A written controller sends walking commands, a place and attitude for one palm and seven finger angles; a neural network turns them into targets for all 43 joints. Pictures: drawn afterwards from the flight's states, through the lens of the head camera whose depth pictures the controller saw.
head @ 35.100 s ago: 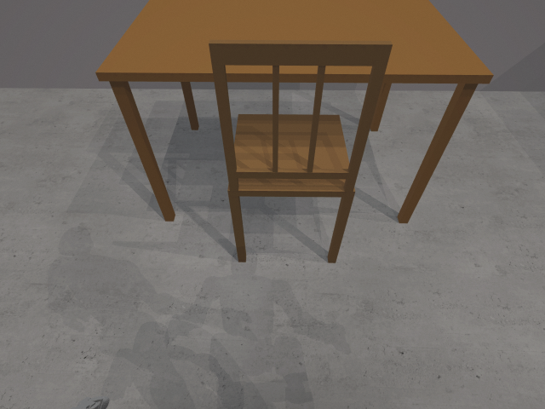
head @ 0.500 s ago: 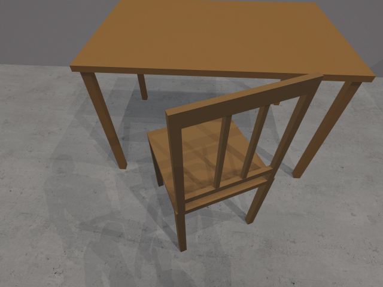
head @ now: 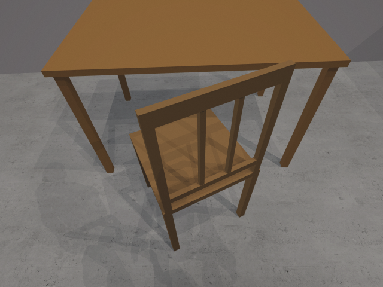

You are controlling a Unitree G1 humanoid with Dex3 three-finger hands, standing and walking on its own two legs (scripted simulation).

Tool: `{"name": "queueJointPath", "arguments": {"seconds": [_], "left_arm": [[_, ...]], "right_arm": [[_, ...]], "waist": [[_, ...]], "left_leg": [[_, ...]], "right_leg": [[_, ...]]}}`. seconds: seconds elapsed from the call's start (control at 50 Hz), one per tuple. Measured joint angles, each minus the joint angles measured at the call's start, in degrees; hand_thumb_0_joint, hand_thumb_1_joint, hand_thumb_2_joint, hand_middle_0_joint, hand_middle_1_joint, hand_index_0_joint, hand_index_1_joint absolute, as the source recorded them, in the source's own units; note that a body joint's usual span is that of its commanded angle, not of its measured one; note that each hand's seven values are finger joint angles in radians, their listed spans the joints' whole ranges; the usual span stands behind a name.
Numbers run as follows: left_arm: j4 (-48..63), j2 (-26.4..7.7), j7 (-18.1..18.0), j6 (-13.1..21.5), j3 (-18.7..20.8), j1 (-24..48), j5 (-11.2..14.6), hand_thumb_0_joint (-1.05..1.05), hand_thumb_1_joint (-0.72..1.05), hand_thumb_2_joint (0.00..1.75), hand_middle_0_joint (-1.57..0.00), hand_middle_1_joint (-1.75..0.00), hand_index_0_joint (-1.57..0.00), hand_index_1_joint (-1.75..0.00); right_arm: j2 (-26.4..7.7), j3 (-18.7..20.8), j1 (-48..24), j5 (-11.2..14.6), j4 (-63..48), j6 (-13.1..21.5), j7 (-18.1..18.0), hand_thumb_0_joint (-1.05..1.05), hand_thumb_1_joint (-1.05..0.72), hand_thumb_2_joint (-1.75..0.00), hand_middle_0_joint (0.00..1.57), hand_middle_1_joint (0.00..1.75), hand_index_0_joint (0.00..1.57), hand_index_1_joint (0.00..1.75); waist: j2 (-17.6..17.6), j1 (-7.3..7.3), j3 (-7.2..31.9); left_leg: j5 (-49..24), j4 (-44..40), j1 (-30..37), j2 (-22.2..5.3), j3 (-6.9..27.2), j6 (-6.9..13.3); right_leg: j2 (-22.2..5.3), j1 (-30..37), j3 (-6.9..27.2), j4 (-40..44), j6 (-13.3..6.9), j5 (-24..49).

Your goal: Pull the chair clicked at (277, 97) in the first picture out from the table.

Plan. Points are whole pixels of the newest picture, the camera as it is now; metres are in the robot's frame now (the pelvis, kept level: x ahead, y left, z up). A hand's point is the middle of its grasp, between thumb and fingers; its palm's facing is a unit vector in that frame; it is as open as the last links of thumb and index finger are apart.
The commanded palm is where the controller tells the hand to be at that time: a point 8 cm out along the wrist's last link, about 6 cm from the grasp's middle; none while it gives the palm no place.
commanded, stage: come to a stop and stand still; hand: left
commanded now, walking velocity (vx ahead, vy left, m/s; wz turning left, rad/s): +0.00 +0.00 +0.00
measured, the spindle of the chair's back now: (201, 152) +0.48 -0.01 -0.06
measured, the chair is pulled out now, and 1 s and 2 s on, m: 0.20 0.20 0.20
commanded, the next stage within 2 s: look again from close up in 1.30 s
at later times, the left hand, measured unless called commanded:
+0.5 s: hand out of the picture -0.01 +0.20 -0.17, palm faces +0.04 -0.97 -0.22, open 7.3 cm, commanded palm none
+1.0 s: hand out of the picture -0.03 +0.20 -0.17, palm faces +0.04 -0.98 -0.21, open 7.4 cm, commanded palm none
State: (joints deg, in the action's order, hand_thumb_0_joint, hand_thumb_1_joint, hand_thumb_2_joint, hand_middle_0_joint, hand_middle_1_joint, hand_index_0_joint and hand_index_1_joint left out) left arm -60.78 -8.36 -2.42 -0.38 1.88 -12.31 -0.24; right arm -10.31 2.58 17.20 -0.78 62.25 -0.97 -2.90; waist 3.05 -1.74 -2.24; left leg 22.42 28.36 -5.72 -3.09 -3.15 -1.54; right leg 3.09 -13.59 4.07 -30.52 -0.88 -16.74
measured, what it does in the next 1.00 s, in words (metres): stands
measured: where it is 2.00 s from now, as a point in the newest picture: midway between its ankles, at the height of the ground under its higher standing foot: outside the picture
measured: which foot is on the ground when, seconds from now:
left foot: down 0.00-1.00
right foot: down 0.00-1.00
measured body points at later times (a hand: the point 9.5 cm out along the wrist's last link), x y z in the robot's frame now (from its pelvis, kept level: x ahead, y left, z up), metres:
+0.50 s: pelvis -0.03 +0.02 +0.00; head -0.02 +0.02 +0.45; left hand -0.02 +0.25 -0.16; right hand -0.02 -0.20 -0.16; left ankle -0.07 +0.13 -0.73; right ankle -0.01 -0.12 -0.73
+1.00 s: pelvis -0.02 +0.02 +0.00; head +0.00 +0.01 +0.45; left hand -0.03 +0.25 -0.15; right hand +0.00 -0.21 -0.16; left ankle -0.07 +0.13 -0.73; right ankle -0.01 -0.12 -0.73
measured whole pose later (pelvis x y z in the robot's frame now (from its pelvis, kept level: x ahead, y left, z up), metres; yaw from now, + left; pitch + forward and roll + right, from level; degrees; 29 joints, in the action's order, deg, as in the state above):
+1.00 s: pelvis -0.02 +0.02 +0.00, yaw +1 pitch -1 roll +1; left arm -63.9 -9.0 -2.0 0.4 -0.7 -15.3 -0.6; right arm -9.9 -0.5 14.6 -0.9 62.3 1.2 -1.7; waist 0.4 0.4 -2.9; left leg 18.9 27.2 -7.4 0.9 -2.7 0.9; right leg -0.7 -14.5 4.2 -30.6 1.4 -15.2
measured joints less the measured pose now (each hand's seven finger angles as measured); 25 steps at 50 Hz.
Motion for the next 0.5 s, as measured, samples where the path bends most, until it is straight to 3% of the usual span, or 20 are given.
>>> {"name": "queueJointPath", "arguments": {"seconds": [0.12, 0.32, 0.4, 0.5], "left_arm": [[-0.01, 0.28, -0.57, 0.62, -0.61, 1.48, 0.36, 0.0, 0.92, 0.9, -0.2, -0.3, -0.2, -0.3], [-1.06, -0.26, -0.62, 0.0, -0.77, 0.03, 0.24, 0.0, 0.93, 0.9, -0.2, -0.3, -0.21, -0.3], [0.04, -0.53, -1.23, 1.65, -1.42, -1.59, -0.32, 0.0, 0.92, 0.9, -0.2, -0.3, -0.21, -0.3], [-0.21, -1.08, -0.26, 0.34, -2.11, -3.31, -0.4, 0.01, 0.91, 0.9, -0.2, -0.3, -0.21, -0.3]], "right_arm": [[1.49, -0.74, -0.15, 0.0, 1.08, 0.91, 0.05, 0.0, -0.91, -0.9, 0.2, 0.3, 0.2, 0.3], [3.21, -1.0, -0.17, 0.04, 0.83, 0.77, 0.19, 0.0, -0.91, -0.9, 0.2, 0.3, 0.2, 0.3], [2.29, -1.15, -0.17, 0.25, -1.78, 0.37, 1.1, 0.01, -0.92, -0.9, 0.2, 0.3, 0.2, 0.3], [1.31, -1.77, 1.19, -0.24, -3.55, 1.47, 1.52, 0.01, -0.92, -0.9, 0.2, 0.3, 0.2, 0.3]], "waist": [[-1.27, 0.59, 0.23], [-1.44, 0.87, 0.15], [-1.13, 0.54, -0.43], [-2.1, 1.03, 0.6]], "left_leg": [[-2.8, -4.84, 2.19, 0.33, 0.83, 0.14], [-3.98, -5.79, 2.52, 0.72, 0.77, 0.59], [-2.27, 0.83, -3.13, 0.84, 1.71, 1.23], [-1.86, 2.83, -4.0, 2.83, 1.29, 2.36]], "right_leg": [[-0.48, 2.42, -0.82, 4.45, 0.07, 2.21], [-0.89, 3.21, -0.71, 6.35, 0.52, 3.87], [-0.93, 0.15, -1.36, 3.16, 1.04, 3.35], [-2.76, -1.37, -0.74, -0.41, 1.85, 1.62]]}}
